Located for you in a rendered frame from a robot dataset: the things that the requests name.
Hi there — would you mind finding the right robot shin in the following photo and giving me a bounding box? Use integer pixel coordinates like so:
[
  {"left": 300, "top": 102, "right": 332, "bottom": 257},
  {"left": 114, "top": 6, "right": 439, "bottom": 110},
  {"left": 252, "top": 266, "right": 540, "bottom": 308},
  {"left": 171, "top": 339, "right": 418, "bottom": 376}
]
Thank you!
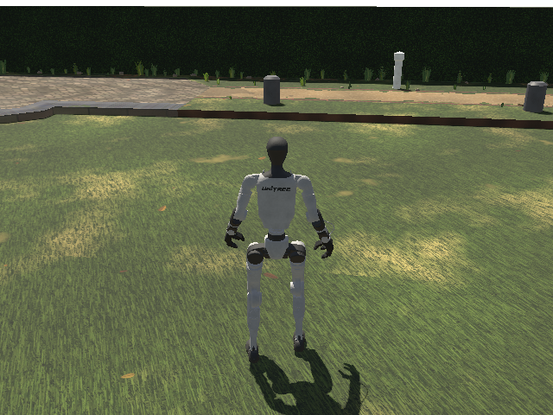
[{"left": 293, "top": 281, "right": 305, "bottom": 340}]

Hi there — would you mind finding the robot right upper arm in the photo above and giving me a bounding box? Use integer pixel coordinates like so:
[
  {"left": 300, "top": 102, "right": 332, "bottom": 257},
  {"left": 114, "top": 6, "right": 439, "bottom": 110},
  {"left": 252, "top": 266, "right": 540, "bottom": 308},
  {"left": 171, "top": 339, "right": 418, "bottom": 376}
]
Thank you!
[{"left": 295, "top": 175, "right": 320, "bottom": 223}]

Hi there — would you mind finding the robot right forearm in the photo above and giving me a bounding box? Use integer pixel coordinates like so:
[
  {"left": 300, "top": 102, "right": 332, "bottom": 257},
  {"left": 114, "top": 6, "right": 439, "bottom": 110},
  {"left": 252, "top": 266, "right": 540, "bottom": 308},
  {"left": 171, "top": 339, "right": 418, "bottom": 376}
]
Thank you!
[{"left": 312, "top": 208, "right": 331, "bottom": 243}]

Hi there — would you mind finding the left robot thigh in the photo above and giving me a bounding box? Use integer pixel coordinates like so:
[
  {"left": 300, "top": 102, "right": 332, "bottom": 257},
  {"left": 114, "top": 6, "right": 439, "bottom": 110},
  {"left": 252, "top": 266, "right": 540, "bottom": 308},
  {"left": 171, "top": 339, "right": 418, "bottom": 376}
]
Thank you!
[{"left": 246, "top": 242, "right": 264, "bottom": 308}]

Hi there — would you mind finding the robot left forearm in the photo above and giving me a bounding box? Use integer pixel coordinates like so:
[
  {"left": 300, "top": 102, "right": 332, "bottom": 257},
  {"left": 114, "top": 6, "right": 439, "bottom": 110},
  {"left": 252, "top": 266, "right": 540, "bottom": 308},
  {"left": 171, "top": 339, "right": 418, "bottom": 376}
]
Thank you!
[{"left": 226, "top": 208, "right": 242, "bottom": 235}]

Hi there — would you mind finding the robot left upper arm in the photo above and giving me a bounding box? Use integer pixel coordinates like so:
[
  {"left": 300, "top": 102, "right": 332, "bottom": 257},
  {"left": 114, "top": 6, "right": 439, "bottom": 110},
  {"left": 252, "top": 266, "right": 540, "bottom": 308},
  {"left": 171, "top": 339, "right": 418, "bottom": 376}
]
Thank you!
[{"left": 233, "top": 174, "right": 259, "bottom": 220}]

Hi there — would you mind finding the robot right hand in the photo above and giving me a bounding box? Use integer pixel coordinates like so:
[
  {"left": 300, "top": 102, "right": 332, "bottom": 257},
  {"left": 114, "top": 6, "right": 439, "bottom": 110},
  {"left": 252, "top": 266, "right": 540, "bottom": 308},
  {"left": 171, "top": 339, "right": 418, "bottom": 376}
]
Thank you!
[{"left": 314, "top": 239, "right": 334, "bottom": 259}]

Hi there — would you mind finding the robot left hand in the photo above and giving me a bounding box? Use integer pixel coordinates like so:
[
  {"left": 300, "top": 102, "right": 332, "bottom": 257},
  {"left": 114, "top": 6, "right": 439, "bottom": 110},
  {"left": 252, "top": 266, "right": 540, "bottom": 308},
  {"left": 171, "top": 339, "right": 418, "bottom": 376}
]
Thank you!
[{"left": 225, "top": 232, "right": 245, "bottom": 248}]

